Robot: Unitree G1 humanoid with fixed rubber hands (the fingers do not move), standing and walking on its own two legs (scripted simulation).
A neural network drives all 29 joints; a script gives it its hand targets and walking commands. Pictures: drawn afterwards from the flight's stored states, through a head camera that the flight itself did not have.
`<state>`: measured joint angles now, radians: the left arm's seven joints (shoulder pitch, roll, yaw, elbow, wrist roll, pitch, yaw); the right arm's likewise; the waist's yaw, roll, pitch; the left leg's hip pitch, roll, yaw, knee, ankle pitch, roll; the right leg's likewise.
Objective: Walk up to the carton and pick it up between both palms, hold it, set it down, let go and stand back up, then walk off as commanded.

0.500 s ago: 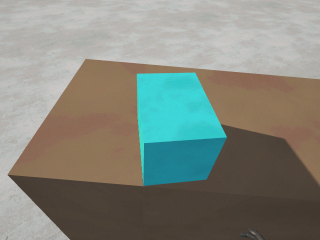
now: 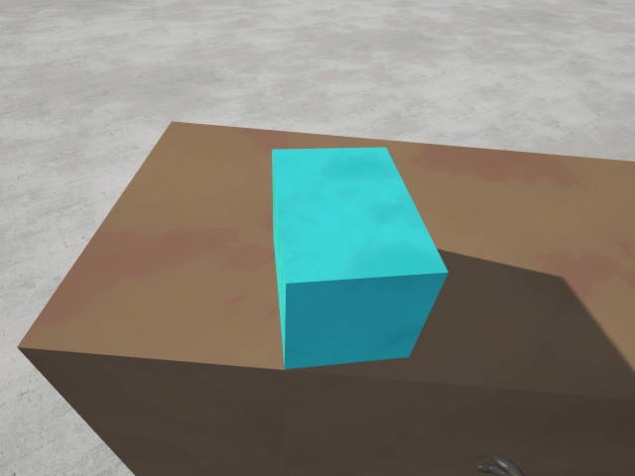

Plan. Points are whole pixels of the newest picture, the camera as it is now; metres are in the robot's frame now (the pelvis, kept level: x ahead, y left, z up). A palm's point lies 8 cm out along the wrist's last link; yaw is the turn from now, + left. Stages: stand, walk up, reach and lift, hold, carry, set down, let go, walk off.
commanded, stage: stand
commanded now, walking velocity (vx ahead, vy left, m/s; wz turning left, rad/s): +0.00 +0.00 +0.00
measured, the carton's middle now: (338, 250) +0.45 -0.01 +0.05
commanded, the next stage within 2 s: walk off in 1.58 s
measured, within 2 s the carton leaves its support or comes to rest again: neither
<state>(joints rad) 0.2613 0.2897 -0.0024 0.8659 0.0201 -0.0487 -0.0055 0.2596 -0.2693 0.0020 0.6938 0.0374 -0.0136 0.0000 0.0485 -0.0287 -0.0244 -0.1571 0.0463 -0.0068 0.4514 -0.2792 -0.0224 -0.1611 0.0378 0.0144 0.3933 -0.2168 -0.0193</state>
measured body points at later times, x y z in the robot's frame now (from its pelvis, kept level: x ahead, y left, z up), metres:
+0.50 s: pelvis -0.02 +0.00 +0.00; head -0.04 +0.02 +0.45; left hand +0.05 +0.27 -0.14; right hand +0.12 -0.26 -0.09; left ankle -0.02 +0.13 -0.74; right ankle +0.00 -0.12 -0.74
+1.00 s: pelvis -0.03 +0.00 +0.00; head -0.05 +0.01 +0.45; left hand +0.03 +0.27 -0.14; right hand +0.10 -0.26 -0.10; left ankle -0.02 +0.13 -0.74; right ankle +0.00 -0.12 -0.74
